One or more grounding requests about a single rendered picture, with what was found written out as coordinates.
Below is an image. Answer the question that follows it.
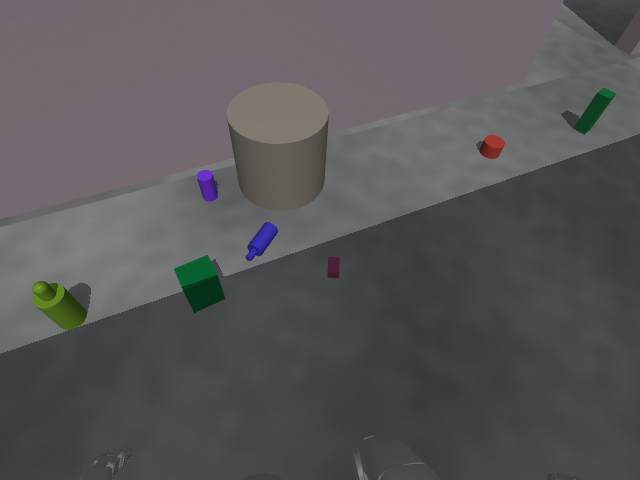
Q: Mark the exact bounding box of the left robot hand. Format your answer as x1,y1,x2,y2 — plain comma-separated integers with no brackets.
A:
78,447,132,480

